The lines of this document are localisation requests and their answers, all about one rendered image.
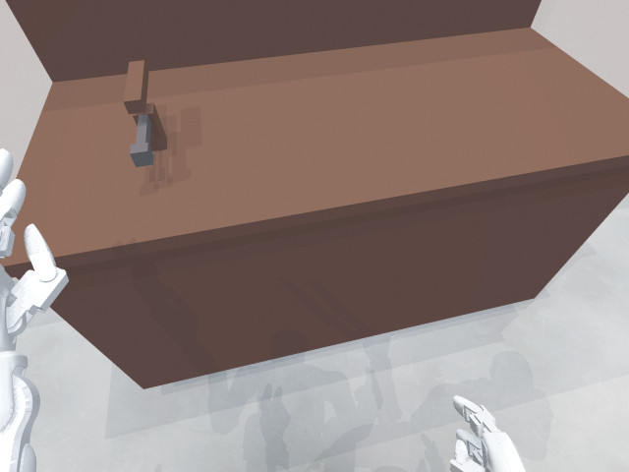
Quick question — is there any tap lever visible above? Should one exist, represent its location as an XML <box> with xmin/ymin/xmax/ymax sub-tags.
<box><xmin>130</xmin><ymin>114</ymin><xmax>153</xmax><ymax>167</ymax></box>

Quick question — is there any counter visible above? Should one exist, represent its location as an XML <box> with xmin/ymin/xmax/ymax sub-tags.
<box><xmin>0</xmin><ymin>0</ymin><xmax>629</xmax><ymax>389</ymax></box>

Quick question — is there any robot left forearm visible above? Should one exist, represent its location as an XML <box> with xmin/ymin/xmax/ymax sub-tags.
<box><xmin>0</xmin><ymin>351</ymin><xmax>40</xmax><ymax>472</ymax></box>

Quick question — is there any right robot hand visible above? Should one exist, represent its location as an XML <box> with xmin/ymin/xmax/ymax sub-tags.
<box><xmin>450</xmin><ymin>395</ymin><xmax>526</xmax><ymax>472</ymax></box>

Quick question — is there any left robot hand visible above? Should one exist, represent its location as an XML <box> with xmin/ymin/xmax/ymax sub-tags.
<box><xmin>0</xmin><ymin>148</ymin><xmax>69</xmax><ymax>352</ymax></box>

